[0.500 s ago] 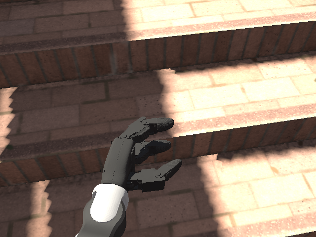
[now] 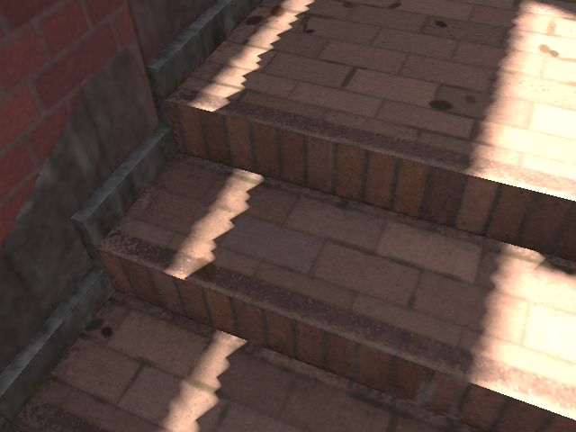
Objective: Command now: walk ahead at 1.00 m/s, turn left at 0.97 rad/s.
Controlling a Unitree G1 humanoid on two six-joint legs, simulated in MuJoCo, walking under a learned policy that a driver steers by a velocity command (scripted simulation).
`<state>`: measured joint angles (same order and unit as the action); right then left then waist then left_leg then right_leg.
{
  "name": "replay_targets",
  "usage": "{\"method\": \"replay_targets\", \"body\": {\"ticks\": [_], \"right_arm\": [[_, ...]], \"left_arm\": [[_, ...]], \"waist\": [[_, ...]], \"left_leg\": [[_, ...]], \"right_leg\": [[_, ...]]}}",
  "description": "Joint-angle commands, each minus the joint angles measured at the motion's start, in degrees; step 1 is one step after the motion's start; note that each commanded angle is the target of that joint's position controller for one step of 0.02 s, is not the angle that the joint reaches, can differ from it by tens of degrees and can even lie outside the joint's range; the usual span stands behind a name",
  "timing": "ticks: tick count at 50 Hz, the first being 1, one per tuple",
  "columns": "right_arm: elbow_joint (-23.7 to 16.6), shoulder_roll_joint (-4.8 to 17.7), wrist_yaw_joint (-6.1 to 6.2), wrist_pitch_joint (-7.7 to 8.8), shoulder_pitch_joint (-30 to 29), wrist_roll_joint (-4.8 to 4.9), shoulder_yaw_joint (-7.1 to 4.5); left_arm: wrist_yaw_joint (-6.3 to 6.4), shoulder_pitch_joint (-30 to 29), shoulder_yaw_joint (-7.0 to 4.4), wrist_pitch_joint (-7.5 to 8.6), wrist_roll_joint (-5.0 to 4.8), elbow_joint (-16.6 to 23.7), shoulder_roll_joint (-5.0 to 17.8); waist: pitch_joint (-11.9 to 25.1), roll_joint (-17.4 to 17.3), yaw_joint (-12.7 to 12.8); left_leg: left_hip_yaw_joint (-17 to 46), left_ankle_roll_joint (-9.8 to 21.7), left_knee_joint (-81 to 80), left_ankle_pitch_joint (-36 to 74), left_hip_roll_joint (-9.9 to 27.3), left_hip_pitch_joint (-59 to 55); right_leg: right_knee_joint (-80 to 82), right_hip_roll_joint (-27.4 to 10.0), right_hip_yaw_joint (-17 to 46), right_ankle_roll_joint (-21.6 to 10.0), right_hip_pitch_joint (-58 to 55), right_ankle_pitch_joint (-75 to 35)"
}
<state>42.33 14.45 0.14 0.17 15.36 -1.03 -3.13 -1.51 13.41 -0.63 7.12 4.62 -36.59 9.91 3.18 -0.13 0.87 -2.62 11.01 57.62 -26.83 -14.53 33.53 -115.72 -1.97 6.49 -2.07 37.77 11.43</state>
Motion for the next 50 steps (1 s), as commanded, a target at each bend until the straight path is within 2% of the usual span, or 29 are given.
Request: {"method": "replay_targets", "body": {"ticks": [1, 4, 6, 9, 11, 12, 13, 14, 15, 16, 18, 19, 23, 26, 27, 28, 29, 31, 32, 33, 34, 37, 39, 40, 44, 46, 47, 48, 50], "right_arm": [[0.1, 4.7, 1.13, 4.33, 3.1, -1.21, -1.39], [5.9, 4.3, -0.23, 5.62, 9.0, -1.01, -0.63], [6.0, 7.7, 0.34, 5.62, 7.8, 0.97, -1.67], [2.0, 12.0, 0.46, 7.28, 2.3, 3.75, -3.12], [0.0, 15.8, -0.4, 8.83, -1.1, 1.99, -5.2], [-1.2, 14.7, -0.87, 9.57, -5.3, 1.7, -5.67], [-4.7, 5.6, -1.87, 10.76, -11.7, -0.51, -3.62], [-8.1, -4.0, -2.51, 10.53, 3.6, 0.07, -1.59], [-9.4, -3.1, -2.57, 9.65, 4.2, -2.49, 0.28], [-11.7, -4.7, -3.16, 8.98, 0.3, -3.8, 1.37], [-15.4, -6.2, -2.51, 7.64, -11.4, -4.98, 3.02], [-17.2, -9.9, -1.7, 6.24, -13.0, -4.87, 4.81], [-23.4, -9.0, -0.36, 4.34, -24.2, -3.4, 6.45], [-27.8, -10.1, -0.13, 4.05, -30.7, -3.54, 7.61], [-26.6, -7.3, -0.53, 4.29, -29.9, -2.57, 7.34], [-28.4, -11.9, -0.33, 4.73, -32.4, -1.31, 8.85], [-25.7, -10.2, 0.21, 4.72, -27.9, 0.35, 7.37], [-20.5, -0.9, 2.04, 2.84, -2.6, 1.57, 1.55], [-18.3, 5.1, 2.54, 3.08, 3.5, 0.2, -1.12], [-15.9, 10.4, 3.39, 4.22, 7.7, -1.45, -2.78], [-16.3, 9.0, 3.28, 3.93, -1.3, -1.81, -2.94], [-4.1, -3.6, 1.72, 6.51, -3.0, -0.15, 0.07], [5.2, -9.1, 0.97, 8.21, 3.6, -1.76, 1.39], [8.1, -7.9, 0.51, 8.52, 5.7, -1.91, 1.09], [12.4, -3.7, -0.67, 9.55, 3.2, -2.49, 1.47], [12.8, -1.8, 0.28, 7.98, 2.7, -0.32, 2.08], [11.7, -1.1, 1.51, 7.39, 2.3, 0.98, 2.52], [9.9, 5.1, 2.4, 8.08, 4.6, 2.94, 1.79], [5.9, 17.8, 2.96, 7.52, 7.1, 2.59, -2.05]], "left_arm": [[1.47, -7.1, 3.45, -0.16, 1.65, 12.4, -2.9], [3.06, -20.1, 4.28, -1.91, 0.06, 18.7, -4.4], [3.59, -24.7, 5.06, -3.07, 0.16, 22.8, -3.0], [3.86, -9.4, 2.55, -3.0, -1.76, 15.9, -0.3], [4.48, 6.3, -0.89, -3.62, -3.46, 10.3, 5.3], [4.52, 13.5, -2.72, -3.34, -3.93, 6.8, 9.5], [3.76, 17.1, -4.2, -2.76, -2.98, 1.5, 13.3], [4.13, 6.5, -4.72, -3.09, -1.72, 0.3, 14.7], [2.65, -1.3, -4.11, -3.37, -2.6, 2.2, 8.0], [2.16, -1.9, -2.69, -3.1, -3.56, -1.3, 3.2], [1.93, 4.8, -2.44, -1.65, -3.42, -8.5, 0.5], [1.51, 9.7, -2.24, -1.3, -3.22, -11.7, -0.1], [1.22, 11.1, -2.33, 0.38, -2.97, -13.7, 4.4], [3.07, 18.7, -2.85, 0.77, -3.82, -16.3, 6.9], [3.47, 18.5, -2.67, -0.14, -4.46, -15.5, 6.4], [4.08, 17.2, -3.1, -1.1, -4.93, -13.8, 6.9], [4.19, 18.5, -3.25, -0.08, -5.95, -12.1, 8.5], [2.42, 10.6, -8.24, 2.53, -6.41, -9.1, 22.0], [0.92, 8.0, -8.9, 4.15, -6.28, -8.2, 19.7], [-0.87, 3.2, -6.61, 4.89, -7.57, -3.0, 9.4], [-0.38, 3.9, -6.32, 5.26, -5.14, -0.4, 7.7], [0.5, -1.9, -2.96, -0.09, -0.3, 3.1, -1.3], [-0.24, -4.1, 0.11, -3.48, -1.8, 5.4, -7.3], [-0.08, -5.5, 0.39, -4.49, -3.94, 6.6, -7.4], [2.81, -19.0, 0.87, -6.55, -4.51, 12.2, -6.6], [2.08, -22.2, 1.48, -8.57, -5.13, 15.1, -3.7], [1.36, -18.1, 0.63, -9.09, -4.27, 12.9, -1.1], [0.29, -16.1, 0.54, -9.41, -3.33, 12.2, -0.2], [0.0, -6.0, -1.97, -9.59, -3.98, 7.7, 5.4]], "waist": [[-6.4, 6.7, 1.4], [-11.8, -0.5, -0.4], [-10.3, 4.3, 0.0], [7.4, 1.7, 5.4], [17.1, -8.7, 14.1], [18.2, -6.1, 19.3], [12.4, 7.2, 19.4], [14.5, 27.4, 2.7], [13.6, 13.4, 0.0], [6.1, 6.4, -3.1], [-3.9, -3.0, -0.9], [-4.9, -1.9, -1.2], [-10.7, -2.2, -2.8], [-7.5, 2.0, 0.2], [-5.8, -2.0, 0.6], [-2.3, -2.9, 1.2], [7.9, -2.3, -0.9], [23.1, 10.1, -16.9], [28.6, 5.0, -18.7], [30.1, -15.5, -17.8], [25.4, -19.0, -11.9], [-0.9, 4.5, -2.4], [-4.4, 1.9, 1.1], [-6.7, -1.2, 0.9], [-14.6, -3.4, 3.9], [-15.6, -2.0, 7.6], [-11.3, -1.0, 8.5], [-5.9, 3.2, 9.2], [11.4, -3.1, 11.5]], "left_leg": [[36.1, 7.0, -36.9, 10.3, 14.7, -12.3], [30.4, 5.4, -40.9, 13.7, 13.9, -8.4], [25.3, 5.0, -52.3, 14.1, 13.4, 0.0], [16.6, 4.0, -49.1, 76.6, 16.2, 4.2], [16.0, 0.4, -23.5, 113.6, 20.7, -20.0], [15.3, -1.5, -4.5, 108.9, 18.7, -18.7], [14.3, -4.6, 24.3, 42.4, 6.1, -8.0], [17.6, -6.6, 45.7, 13.8, -1.8, 12.2], [14.5, -5.7, 56.7, 17.4, 4.1, 15.9], [11.4, -5.7, 59.4, 18.0, 7.7, 20.6], [8.6, -5.0, 67.2, 10.6, 10.3, 31.5], [7.2, -4.2, 70.1, 8.5, 12.0, 35.7], [-0.6, -6.5, 51.0, 3.3, 15.6, 32.8], [-0.7, -6.3, 48.0, -2.4, 18.2, 38.4], [-5.8, -6.8, 30.3, 1.3, 16.9, 23.3], [-7.5, -6.5, 15.5, 2.6, 15.1, 1.0], [-9.9, -7.0, 13.7, 1.6, 9.5, -19.3], [0.2, -5.1, 1.5, -1.5, 10.4, -31.3], [9.8, -2.8, -6.0, -9.1, 14.6, -38.6], [45.4, 4.2, -27.4, -25.5, 34.4, -44.8], [64.4, 5.5, -41.0, -25.3, 38.3, -39.5], [37.1, 3.5, -36.8, -13.7, 35.1, -23.3], [20.5, -1.7, -36.0, 2.1, 32.1, -21.5], [15.0, -2.8, -38.7, 5.4, 33.3, -23.8], [-3.4, -8.0, -50.6, 17.3, 32.3, -17.0], [-16.0, -9.2, -59.7, 19.5, 25.2, -5.5], [-19.4, -7.9, -60.6, 38.3, 24.2, -1.9], [-19.8, -6.5, -56.8, 61.9, 25.7, -2.5], [-16.8, -3.9, -38.4, 105.7, 27.2, -22.0]], "right_leg": [[-13.7, 0.3, -0.9, -0.7, 31.6, 9.3], [-14.2, -0.5, -3.0, -0.9, 40.7, 23.9], [14.6, -2.8, -8.1, -0.7, 24.5, 23.0], [36.6, 3.8, -16.4, -1.4, -28.2, 10.3], [49.9, 5.4, -15.1, -2.5, -27.8, 12.1], [62.9, 6.2, -11.4, -4.6, -35.1, 11.6], [75.8, 2.0, 3.7, -9.8, -36.7, 6.0], [94.3, -14.2, 47.1, -19.8, -42.0, -2.8], [96.4, -10.7, 51.0, -20.5, -38.5, 17.0], [97.6, -8.9, 44.0, -18.9, -32.9, 24.3], [94.0, -5.8, 27.9, -15.7, -26.1, 13.9], [94.1, -3.7, 21.5, -13.6, -25.2, 9.0], [105.6, -0.6, 14.5, -11.7, -10.8, -1.9], [109.9, -2.9, 16.8, -14.3, -22.0, -6.9], [114.0, -0.6, 11.8, -14.8, -17.8, -18.4], [117.5, 0.1, 10.4, -13.6, -8.8, -32.0], [109.7, -0.5, 10.3, -13.2, -8.2, -63.9], [80.8, -5.2, 14.2, -11.6, -23.5, -94.0], [64.9, -2.1, 14.8, -9.5, -22.2, -81.8], [34.7, 10.2, 11.7, -6.0, -4.0, -25.1], [14.5, 9.5, 7.8, -4.5, 7.3, -6.7], [-1.7, 1.6, -0.1, -6.1, 22.2, -4.1], [-11.5, 1.1, 2.7, -8.4, 29.5, 1.3], [-13.2, 1.2, 1.9, -8.3, 36.2, 7.8], [-12.8, 3.1, -1.0, -9.7, 43.0, 18.6], [14.3, 1.1, -9.7, -9.6, 25.7, 12.4], [19.4, 2.6, -17.2, -9.8, 8.4, 6.6], [24.1, 4.5, -20.9, -10.1, -5.6, 3.9], [34.7, 10.2, -21.6, -9.3, -17.4, 6.8]]}}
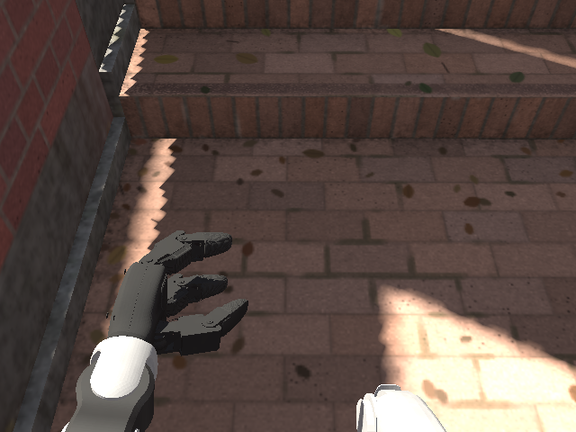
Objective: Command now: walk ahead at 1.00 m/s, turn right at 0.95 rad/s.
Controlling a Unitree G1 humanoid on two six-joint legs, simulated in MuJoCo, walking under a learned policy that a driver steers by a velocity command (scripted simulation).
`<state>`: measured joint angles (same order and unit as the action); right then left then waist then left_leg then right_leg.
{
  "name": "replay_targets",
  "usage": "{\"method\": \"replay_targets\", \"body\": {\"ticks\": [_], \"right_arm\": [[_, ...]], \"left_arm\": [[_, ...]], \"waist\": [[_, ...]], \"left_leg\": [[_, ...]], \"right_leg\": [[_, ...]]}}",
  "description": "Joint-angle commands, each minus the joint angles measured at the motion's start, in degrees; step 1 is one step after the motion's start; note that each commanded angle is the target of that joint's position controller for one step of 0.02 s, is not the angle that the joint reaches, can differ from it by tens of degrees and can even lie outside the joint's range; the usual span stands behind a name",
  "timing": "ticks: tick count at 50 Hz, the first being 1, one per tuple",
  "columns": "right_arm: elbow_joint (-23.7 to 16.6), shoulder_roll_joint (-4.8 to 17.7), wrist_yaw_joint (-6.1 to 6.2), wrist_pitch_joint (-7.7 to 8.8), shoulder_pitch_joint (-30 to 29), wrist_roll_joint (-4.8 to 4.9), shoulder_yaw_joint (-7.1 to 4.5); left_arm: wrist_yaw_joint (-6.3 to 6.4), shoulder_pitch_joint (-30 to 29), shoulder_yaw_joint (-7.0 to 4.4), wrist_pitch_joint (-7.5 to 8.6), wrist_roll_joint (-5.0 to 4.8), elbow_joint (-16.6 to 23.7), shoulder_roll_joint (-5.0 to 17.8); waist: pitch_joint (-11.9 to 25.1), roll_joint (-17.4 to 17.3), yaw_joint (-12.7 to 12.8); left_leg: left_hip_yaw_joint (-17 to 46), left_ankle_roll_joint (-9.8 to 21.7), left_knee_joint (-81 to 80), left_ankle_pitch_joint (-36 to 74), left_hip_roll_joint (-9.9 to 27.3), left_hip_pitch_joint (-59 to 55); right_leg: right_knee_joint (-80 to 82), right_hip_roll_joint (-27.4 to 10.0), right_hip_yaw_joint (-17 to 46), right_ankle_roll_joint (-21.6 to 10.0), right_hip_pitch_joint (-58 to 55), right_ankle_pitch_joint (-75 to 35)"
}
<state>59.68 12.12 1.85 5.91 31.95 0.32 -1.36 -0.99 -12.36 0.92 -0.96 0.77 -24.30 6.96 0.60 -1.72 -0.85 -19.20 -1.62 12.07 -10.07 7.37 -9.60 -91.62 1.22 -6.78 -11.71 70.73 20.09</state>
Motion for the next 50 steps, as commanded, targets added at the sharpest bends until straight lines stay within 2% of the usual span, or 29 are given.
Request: {"method": "replay_targets", "body": {"ticks": [1, 2, 3, 4, 5, 6, 7, 8, 9, 11, 13, 15, 18, 20, 21, 22, 23, 24, 25, 26, 29, 33, 36, 40, 42, 44, 45, 47, 50], "right_arm": [[-13.9, 24.4, -0.03, 1.31, -14.3, 1.66, -5.71], [-16.9, 23.2, -1.72, 1.14, -15.0, 1.37, -6.56], [-17.7, 12.1, -3.26, 1.26, -12.6, -1.05, -4.93], [-27.3, 5.1, -5.28, 2.51, -16.1, -2.09, -3.34], [-30.6, 3.8, -5.33, 3.47, -17.3, -3.97, -2.52], [-31.7, 3.7, -4.96, 3.78, -20.2, -4.25, -1.81], [-32.1, 2.6, -3.71, 3.79, -23.2, -4.43, -0.95], [-34.5, -0.8, -2.43, 2.69, -26.4, -5.0, 1.22], [-34.5, -1.2, -1.86, 1.64, -24.5, -5.09, 2.24], [-33.9, 2.2, -0.56, 0.0, -22.3, -4.15, 1.87], [-37.5, 7.2, -0.77, -1.01, -31.4, -3.22, 1.13], [-35.2, 5.4, -1.79, -0.98, -27.9, -2.93, 1.68], [-30.2, 5.3, -3.2, -0.72, -27.3, -2.19, 1.19], [-28.2, 6.7, -1.67, -0.79, -24.1, -1.72, 0.59], [-25.4, 8.8, -0.91, -0.1, -16.7, -1.61, -0.46], [-21.9, 11.3, -0.63, 0.97, -9.8, -2.49, -1.36], [-21.1, 12.2, -0.91, 1.61, -6.3, -3.58, -1.05], [-21.8, 9.1, -1.89, 1.6, -6.2, -3.34, -0.45], [-23.8, 7.6, -1.78, 1.28, -12.0, -1.98, -0.81], [-24.4, 5.1, -1.05, 1.03, -16.5, -1.58, -0.3], [-19.9, 7.4, -0.32, 0.77, -14.1, -0.87, -0.44], [-17.2, 6.4, -0.96, 0.28, -16.7, -1.21, -0.09], [-16.1, 7.8, -1.45, -0.25, -16.9, -0.56, -0.6], [-13.2, 8.1, -1.5, -1.23, -13.4, -0.11, -0.61], [-12.1, 7.8, -0.92, -2.0, -11.7, -0.4, -0.53], [-12.3, 4.8, -0.49, -2.24, -5.0, -1.59, -0.12], [-10.8, 1.7, -0.16, -3.02, -1.0, -0.28, 0.81], [-10.0, 3.5, -0.4, -4.62, -4.4, 0.28, 0.81], [-9.8, 5.5, -0.87, -4.97, -8.4, -0.75, 0.25]], "left_arm": [[-0.33, 31.7, -4.76, -0.7, -1.13, -6.3, 10.5], [-0.5, 35.8, -6.76, 0.44, -1.88, -6.5, 15.1], [-0.66, 25.1, -8.76, 1.56, -2.91, -6.2, 17.6], [-0.63, 20.3, -9.64, 0.67, -1.14, -7.0, 22.9], [0.38, 22.6, -9.27, 0.2, 0.35, -6.5, 21.0], [0.88, 26.6, -8.57, 1.33, -0.56, -9.2, 18.7], [1.61, 29.7, -7.52, 2.58, -0.12, -12.8, 16.0], [1.64, 31.2, -7.5, 3.89, -0.03, -15.4, 16.3], [2.14, 31.1, -7.0, 4.54, 0.75, -16.5, 15.3], [0.96, 28.6, -5.52, 6.61, 0.16, -17.8, 13.8], [1.26, 27.9, -6.34, 6.97, 0.15, -18.1, 16.3], [1.46, 27.0, -6.76, 6.74, -0.69, -18.1, 16.4], [1.62, 33.6, -8.32, 6.66, -1.34, -20.2, 19.6], [2.3, 33.0, -8.35, 6.39, -1.13, -19.7, 19.6], [2.25, 30.7, -8.46, 6.08, -0.31, -18.6, 19.9], [2.24, 30.4, -7.86, 6.02, -0.41, -17.5, 17.6], [2.51, 37.6, -6.09, 5.38, -0.81, -16.7, 10.1], [3.17, 45.9, -5.5, 5.3, -2.39, -17.4, 12.0], [3.37, 43.4, -5.55, 4.94, -1.44, -18.3, 14.8], [2.85, 38.4, -5.52, 4.52, -0.12, -18.6, 15.8], [1.02, 31.6, -5.21, 2.34, 2.11, -16.4, 14.5], [0.79, 32.7, -3.75, 0.16, 1.61, -16.8, 10.7], [1.07, 27.1, -2.83, 0.08, 1.29, -16.4, 9.6], [1.77, 22.1, -2.29, 0.67, 1.6, -16.3, 9.3], [2.29, 21.8, -2.18, 1.98, 1.84, -16.8, 9.5], [3.05, 24.7, -2.85, 3.17, 2.14, -16.6, 14.4], [3.24, 24.1, -2.97, 2.63, 0.91, -16.2, 14.4], [2.41, 19.6, -1.97, 1.81, -0.48, -15.7, 10.5], [2.1, 19.7, -2.36, 1.44, 0.14, -16.8, 10.7]], "waist": [[18.2, -8.9, 18.2], [20.4, -9.9, 18.6], [12.0, -1.4, 10.9], [15.4, 15.9, 4.7], [17.6, 10.8, 4.2], [14.5, 6.8, 5.4], [5.7, 1.4, 5.0], [1.3, -1.3, 3.7], [0.4, -3.5, 1.0], [-3.9, -5.3, -3.3], [-8.4, -2.9, -1.1], [-3.3, 0.7, -1.4], [5.9, 2.6, 2.5], [6.7, 7.8, -0.1], [8.0, 6.7, -4.7], [10.5, 2.8, -7.3], [14.7, -9.1, -3.7], [24.2, -10.6, 0.1], [25.7, -9.8, -0.7], [19.4, -6.5, -0.5], [8.3, -0.6, 0.6], [8.2, -4.9, 5.1], [6.7, -7.5, 3.7], [3.5, -5.9, 1.5], [1.9, -3.3, 1.1], [5.1, 6.9, -2.1], [7.0, 11.8, -2.7], [4.9, 10.1, -2.1], [0.0, 6.3, -1.1]], "left_leg": [[3.1, 8.4, 22.3, 99.3, 8.4, 12.4], [6.7, 7.6, 41.9, 87.7, 7.7, 12.9], [10.7, 4.7, 65.8, 22.0, -0.3, 28.9], [17.3, 1.3, 90.9, -3.1, -11.3, 53.7], [24.7, 2.8, 99.5, 0.2, -9.3, 59.7], [24.5, 3.6, 102.4, -2.4, -9.0, 62.5], [24.3, 3.7, 105.3, -8.5, -8.5, 67.3], [25.9, 4.1, 106.8, -14.9, -7.0, 72.1], [26.3, 3.6, 100.2, -19.4, -5.3, 71.7], [24.5, 3.3, 82.2, -21.4, -3.4, 63.8], [21.7, 1.2, 58.1, -14.9, -1.7, 56.3], [18.8, 2.4, 37.8, 6.9, -3.4, 38.3], [17.1, 3.7, 23.2, 23.2, -9.3, 23.4], [18.5, 3.8, 15.0, 26.3, -10.2, 20.6], [19.0, 3.9, 7.9, 31.1, -9.4, 14.9], [21.9, 5.4, 8.9, 41.5, -3.6, 3.7], [31.8, 9.7, 23.9, 82.3, 11.8, -12.2], [43.7, 15.5, 27.3, 88.5, 20.9, -19.9], [45.3, 18.1, 22.0, 70.9, 19.2, -14.5], [42.1, 17.4, 16.8, 55.3, 14.7, -3.7], [33.8, 15.4, 9.5, 50.6, 9.9, 14.6], [25.4, 13.7, 8.3, 54.3, 6.8, 22.5], [20.2, 11.2, 5.9, 45.0, 2.9, 26.6], [21.1, 10.4, 7.2, 32.2, 3.8, 25.7], [21.8, 8.1, 10.4, 19.9, 2.0, 26.6], [19.3, 5.2, 17.3, -5.9, -3.3, 30.9], [17.1, 4.4, 19.7, -15.8, -6.7, 29.4], [18.4, 4.3, 16.1, -10.5, -6.4, 22.8], [20.0, 3.5, 12.8, -5.4, -4.6, 22.6]], "right_leg": [[17.5, 6.4, -5.1, 0.1, -53.4, 3.2], [32.3, 9.7, 3.0, -0.2, -61.1, 11.7], [44.7, 6.4, 21.0, -5.3, -60.7, 12.9], [61.5, -2.9, 51.8, -11.9, -69.4, 9.3], [68.6, -6.0, 59.9, -12.1, -71.6, 14.9], [72.2, -6.9, 61.0, -11.4, -68.9, 16.0], [71.8, -5.2, 58.6, -9.5, -62.1, 12.8], [67.2, -2.9, 50.5, -9.0, -58.3, 4.8], [67.7, -2.6, 47.4, -8.9, -55.4, 1.8], [72.1, 0.3, 38.1, -5.9, -43.3, -6.7], [79.2, 2.8, 34.1, -5.8, -38.0, -14.8], [78.0, 6.3, 25.1, -2.1, -38.7, -35.3], [73.4, 4.3, 24.7, 2.9, -53.6, -45.8], [62.3, 3.3, 26.2, 6.7, -63.6, -55.1], [50.2, 4.1, 24.6, 8.8, -65.8, -55.6], [33.6, 7.0, 21.7, 10.7, -58.5, -32.6], [13.2, 12.3, 17.3, 11.6, -41.6, 21.4], [6.8, 9.2, 20.1, 11.9, -34.0, 20.0], [6.2, 5.9, 18.5, 12.1, -32.9, 12.0], [9.5, 4.2, 15.8, 12.5, -33.2, 5.9], [18.9, 2.8, 14.2, 12.7, -38.1, 3.2], [30.9, 2.7, 12.2, 11.2, -43.1, -1.9], [44.3, 1.3, 7.8, 10.8, -50.6, -11.1], [55.0, 0.5, 6.1, 10.0, -54.9, -14.1], [64.3, -0.2, 7.7, 8.5, -59.1, -17.6], [64.5, -13.8, 21.1, 5.1, -67.8, -41.7], [67.5, -18.8, 25.9, -0.7, -65.3, -41.5], [71.1, -12.5, 23.1, 0.5, -57.1, -23.4], [71.2, -6.8, 18.4, 4.5, -54.0, -14.0]]}}
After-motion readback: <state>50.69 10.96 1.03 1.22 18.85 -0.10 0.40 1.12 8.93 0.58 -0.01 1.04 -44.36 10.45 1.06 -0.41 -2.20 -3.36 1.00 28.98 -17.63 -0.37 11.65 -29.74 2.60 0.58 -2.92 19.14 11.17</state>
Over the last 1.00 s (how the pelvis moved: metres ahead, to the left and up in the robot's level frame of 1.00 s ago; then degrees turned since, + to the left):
0.88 -0.13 0.38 -22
